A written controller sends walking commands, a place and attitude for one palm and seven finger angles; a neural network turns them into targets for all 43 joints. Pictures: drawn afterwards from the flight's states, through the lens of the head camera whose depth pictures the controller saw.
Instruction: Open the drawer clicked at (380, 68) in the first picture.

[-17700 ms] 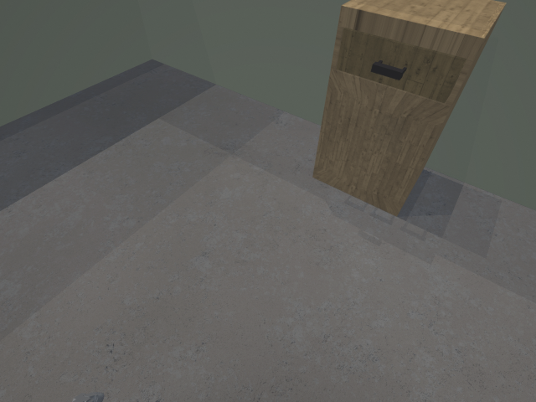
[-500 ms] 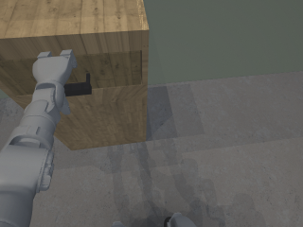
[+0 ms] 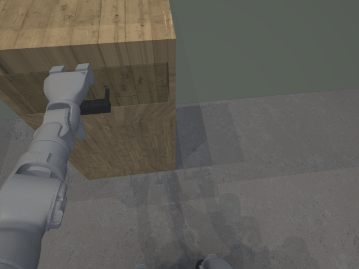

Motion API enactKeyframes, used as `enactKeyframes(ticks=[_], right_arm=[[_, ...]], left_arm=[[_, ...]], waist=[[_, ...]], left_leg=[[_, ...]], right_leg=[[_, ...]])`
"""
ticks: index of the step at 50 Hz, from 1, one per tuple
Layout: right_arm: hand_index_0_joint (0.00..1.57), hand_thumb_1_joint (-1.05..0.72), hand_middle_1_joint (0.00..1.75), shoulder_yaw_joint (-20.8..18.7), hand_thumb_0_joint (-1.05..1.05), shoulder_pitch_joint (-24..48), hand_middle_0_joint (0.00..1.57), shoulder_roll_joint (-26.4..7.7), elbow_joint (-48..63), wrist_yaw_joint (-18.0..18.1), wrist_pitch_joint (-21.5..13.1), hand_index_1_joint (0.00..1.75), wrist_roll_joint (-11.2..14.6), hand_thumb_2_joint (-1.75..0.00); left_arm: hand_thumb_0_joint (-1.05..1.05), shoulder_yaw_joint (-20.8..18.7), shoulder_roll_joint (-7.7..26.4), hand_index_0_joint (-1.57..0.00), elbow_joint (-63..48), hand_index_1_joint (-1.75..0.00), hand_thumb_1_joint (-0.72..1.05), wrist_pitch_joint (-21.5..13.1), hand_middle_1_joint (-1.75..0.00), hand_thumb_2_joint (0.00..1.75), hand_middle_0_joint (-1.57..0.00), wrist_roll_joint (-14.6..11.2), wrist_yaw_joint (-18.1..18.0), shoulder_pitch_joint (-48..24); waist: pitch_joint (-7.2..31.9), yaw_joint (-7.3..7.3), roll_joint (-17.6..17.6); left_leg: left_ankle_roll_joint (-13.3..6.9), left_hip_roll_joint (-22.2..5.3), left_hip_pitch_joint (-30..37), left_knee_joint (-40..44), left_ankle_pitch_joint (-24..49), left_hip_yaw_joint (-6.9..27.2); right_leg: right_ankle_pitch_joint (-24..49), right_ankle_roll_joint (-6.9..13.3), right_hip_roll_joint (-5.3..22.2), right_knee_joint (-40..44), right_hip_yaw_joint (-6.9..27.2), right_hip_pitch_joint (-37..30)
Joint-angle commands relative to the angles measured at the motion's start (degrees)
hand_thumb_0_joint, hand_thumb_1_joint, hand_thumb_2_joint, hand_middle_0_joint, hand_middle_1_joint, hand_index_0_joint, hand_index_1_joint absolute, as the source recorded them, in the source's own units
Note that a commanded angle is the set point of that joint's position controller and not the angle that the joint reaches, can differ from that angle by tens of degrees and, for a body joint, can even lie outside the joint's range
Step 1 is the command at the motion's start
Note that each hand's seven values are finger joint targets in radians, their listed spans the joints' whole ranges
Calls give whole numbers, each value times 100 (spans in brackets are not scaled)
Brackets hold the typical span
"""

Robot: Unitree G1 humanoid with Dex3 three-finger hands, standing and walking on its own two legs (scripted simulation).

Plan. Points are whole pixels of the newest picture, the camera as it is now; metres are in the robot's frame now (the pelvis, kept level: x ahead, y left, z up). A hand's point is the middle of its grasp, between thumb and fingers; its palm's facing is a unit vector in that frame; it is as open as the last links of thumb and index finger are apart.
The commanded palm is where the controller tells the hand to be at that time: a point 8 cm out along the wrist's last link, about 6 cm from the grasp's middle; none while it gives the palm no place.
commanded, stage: lower the fingers behind the handle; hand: left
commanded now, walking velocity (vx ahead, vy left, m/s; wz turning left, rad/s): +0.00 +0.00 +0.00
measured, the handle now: (89, 100) +0.56 +0.21 -0.03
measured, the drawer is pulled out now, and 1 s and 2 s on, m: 0.00 0.00 0.00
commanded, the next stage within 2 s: lift the fingers back up to retry in 1.54 s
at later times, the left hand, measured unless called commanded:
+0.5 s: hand (79, 112) +0.50 +0.22 +0.00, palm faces -0.06 +0.00 -1.00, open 13.8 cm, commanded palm +0.49 +0.21 +0.05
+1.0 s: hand (85, 112) +0.51 +0.21 -0.02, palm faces -0.04 +0.01 -1.00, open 13.8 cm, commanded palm +0.49 +0.21 +0.01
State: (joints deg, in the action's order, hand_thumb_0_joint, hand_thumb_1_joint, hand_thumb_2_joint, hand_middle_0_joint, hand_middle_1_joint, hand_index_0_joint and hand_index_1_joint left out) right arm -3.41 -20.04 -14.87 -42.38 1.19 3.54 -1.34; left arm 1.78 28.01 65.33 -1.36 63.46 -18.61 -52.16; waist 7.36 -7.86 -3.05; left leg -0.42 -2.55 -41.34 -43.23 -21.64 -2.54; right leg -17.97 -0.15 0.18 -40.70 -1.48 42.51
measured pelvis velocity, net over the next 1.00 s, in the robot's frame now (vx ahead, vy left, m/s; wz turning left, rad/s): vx -0.02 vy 0.01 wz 0.00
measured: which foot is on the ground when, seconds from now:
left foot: down 0.00-1.00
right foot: down 0.00-1.00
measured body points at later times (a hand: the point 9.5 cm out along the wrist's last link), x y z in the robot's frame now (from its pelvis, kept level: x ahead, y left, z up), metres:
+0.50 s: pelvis -0.01 +0.01 -0.02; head +0.11 +0.00 +0.42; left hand +0.50 +0.22 +0.06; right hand -0.03 -0.27 -0.14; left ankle -0.02 +0.11 -0.71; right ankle +0.00 -0.12 -0.71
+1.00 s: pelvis -0.02 +0.01 -0.03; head +0.12 +0.01 +0.39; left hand +0.51 +0.21 +0.04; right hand -0.04 -0.26 -0.16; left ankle -0.02 +0.11 -0.71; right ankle +0.00 -0.12 -0.71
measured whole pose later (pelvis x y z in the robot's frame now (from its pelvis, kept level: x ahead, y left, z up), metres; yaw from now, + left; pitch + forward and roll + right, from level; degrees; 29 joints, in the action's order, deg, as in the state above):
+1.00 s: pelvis -0.02 +0.01 -0.03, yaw +0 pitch +26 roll -2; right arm -1.5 -19.6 -14.7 -42.6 0.7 2.4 -2.6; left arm 1.5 29.9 71.2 0.6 65.2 -22.3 -58.4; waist 8.7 -10.9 -3.1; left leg -1.3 -2.5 -56.8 -56.3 -25.4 -1.9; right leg -21.0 -0.8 0.5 -52.5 -1.6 57.3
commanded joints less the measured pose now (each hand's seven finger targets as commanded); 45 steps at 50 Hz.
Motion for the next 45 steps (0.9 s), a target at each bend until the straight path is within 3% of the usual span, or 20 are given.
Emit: enactKeyframes(ticks=[1, 2, 3, 5, 7, 9, 14, 19, 22, 25, 26, 28, 31, 32, 35, 36, 38, 40, 42, 45], right_arm=[[20, -90, 30, -258, 0, -946, 20, -942, 223, 94, -75, 30, 24, -90], [20, -90, 30, -249, 0, -944, 20, -985, 200, 106, -83, 30, 37, -90], [20, -90, 30, -241, 0, -941, 20, -983, 221, 112, -103, 30, 29, -90], [20, -90, 30, -288, 0, -995, 20, -964, 220, 126, -140, 30, -5, -90], [20, -90, 30, -304, 0, -1033, 20, -927, 219, 111, -167, 30, -38, -90], [20, -90, 30, -320, 0, -1050, 20, -926, 191, 86, -173, 30, -67, -90], [20, -90, 30, -300, 0, -1040, 20, -985, 93, 31, -178, 30, -92, -90], [20, -90, 30, -289, 0, -1059, 20, -997, 90, 7, -161, 30, -112, -90], [20, -90, 30, -282, 0, -1083, 20, -997, 48, 8, -156, 30, -87, -90], [20, -90, 30, -294, 0, -1095, 20, -999, 72, 25, -179, 30, -106, -90], [20, -90, 30, -290, 0, -1125, 20, -969, 59, 37, -192, 30, -107, -90], [20, -90, 30, -277, 0, -1124, 20, -989, 33, 39, -203, 30, -119, -90], [20, -90, 30, -284, 0, -1152, 20, -970, 36, 25, -220, 30, -146, -90], [20, -90, 30, -273, 0, -1138, 20, -1007, 7, 13, -212, 30, -152, -90], [20, -90, 30, -258, 0, -1112, 20, -1010, 35, -12, -202, 30, -180, -90], [20, -90, 30, -255, 0, -1126, 20, -987, 35, -9, -199, 30, -169, -90], [20, -90, 30, -235, 0, -1104, 20, -1027, 28, -8, -198, 30, -166, -90], [20, -90, 30, -236, 0, -1123, 20, -1030, 21, -15, -199, 30, -167, -90], [20, -90, 30, -194, 0, -1125, 20, -1033, 13, -2, -177, 30, -141, -90], [20, -90, 30, -161, 0, -1120, 20, -1066, 43, 15, -158, 30, -131, -90]], left_arm=[[0, -116, 1261, -30, -711, -120, -50, 18, -120, 30, -30, -12, -156, -2380], [0, -229, 1416, -30, -648, -120, -50, 19, -120, 30, -30, 1, -159, -2384], [0, -173, 1408, -30, -745, -120, -50, -22, -120, 30, -30, 13, -159, -2540], [0, -288, 1509, -30, -1089, -120, -50, -200, -120, 30, -30, 30, -178, -2819], [0, -300, 1463, -30, -1155, -120, -50, -311, -120, 30, -30, 57, -216, -2652], [0, -287, 1348, -30, -1076, -120, -50, -326, -120, 30, -30, 71, -304, -2557], [0, -467, 1601, -30, -902, -120, -50, -154, -120, 30, -30, 121, -549, -2652], [0, -492, 1674, -30, -961, -120, -50, -23, -120, 30, -30, 116, -563, -2744], [0, -311, 1469, -30, -761, -120, -50, 16, -120, 30, -30, 92, -465, -2706], [0, -338, 1467, -30, -887, -120, -50, -87, -120, 30, -30, 80, -407, -2724], [0, -183, 1294, -30, -793, -120, -50, -111, -120, 30, -30, 108, -399, -2714], [0, -292, 1394, -30, -714, -120, -50, -141, -120, 30, -30, 110, -429, -2650], [0, -237, 1286, -30, -730, -120, -50, -190, -120, 30, -30, 126, -501, -2710], [0, -432, 1544, -30, -735, -120, -50, -177, -120, 30, -30, 137, -535, -2697], [0, -520, 1637, -30, -761, -120, -50, -135, -120, 30, -30, 164, -623, -2671], [0, -345, 1444, -30, -584, -120, -50, -75, -120, 30, -30, 188, -635, -2651], [0, -452, 1651, -30, -613, -120, -50, -15, -120, 30, -30, 188, -668, -2756], [0, -432, 1609, -30, -512, -120, -50, 71, -120, 30, -30, 172, -665, -2798], [0, -282, 1538, -30, -245, -120, -50, 211, -120, 30, -30, 174, -615, -2813], [0, -351, 1675, -30, -149, -120, -50, 303, -120, 30, -30, 142, -508, -2861]], waist=[[2149, -137, 103], [2003, -149, 217], [2073, -153, 60], [2457, -162, -8], [2686, -100, -298], [2650, -131, -201], [2580, -146, -209], [2934, -142, -303], [2623, -233, -265], [2839, -215, -299], [2735, -257, -340], [2558, -243, -281], [2714, -286, -312], [2717, -224, -378], [2923, -190, -368], [2709, -284, -302], [2718, -274, -353], [2883, -300, -261], [2599, -374, -247], [2571, -395, -195]], left_leg=[[-197, 356, 1147, 254, 2060, 57], [-202, 344, 1040, 248, 1931, 70], [-202, 364, 1028, 235, 1868, 64], [-212, 351, 1207, 126, 2102, 100], [-187, 347, 1302, 13, 2298, 113], [-180, 319, 1274, -65, 2381, 136], [-175, 328, 964, -163, 2162, 148], [-169, 321, 1016, -260, 2273, 174], [-165, 294, 951, -277, 2146, 209], [-165, 283, 1065, -343, 2248, 249], [-158, 267, 1032, -357, 2198, 272], [-160, 259, 902, -400, 2104, 280], [-162, 255, 855, -503, 2173, 296], [-151, 251, 784, -548, 2134, 293], [-150, 271, 709, -639, 2243, 303], [-150, 252, 632, -643, 2149, 314], [-157, 263, 533, -675, 2015, 297], [-171, 275, 513, -728, 2021, 303], [-176, 274, 305, -721, 1815, 289], [-192, 269, 210, -729, 1718, 288]], right_leg=[[1922, 106, -284, 326, 33, -1357], [1801, 105, -279, 327, 25, -1250], [1742, 105, -274, 312, 49, -1232], [1878, 121, -278, 215, 62, -1254], [1956, 136, -282, 90, 49, -1157], [1939, 131, -301, 25, 21, -1012], [1778, 135, -299, -80, 5, -849], [1859, 129, -307, -187, 1, -893], [1684, 131, -318, -170, -31, -630], [1657, 146, -321, -233, -33, -566], [1557, 144, -318, -256, -52, -416], [1460, 147, -318, -296, -59, -291], [1489, 146, -313, -398, -70, -207], [1456, 153, -308, -457, -69, -151], [1558, 164, -316, -565, -66, -219], [1471, 151, -315, -561, -91, -88], [1405, 147, -308, -582, -73, -75], [1413, 149, -309, -617, -73, -98], [1290, 138, -303, -616, -86, 23], [1226, 136, -294, -649, -92, 36]])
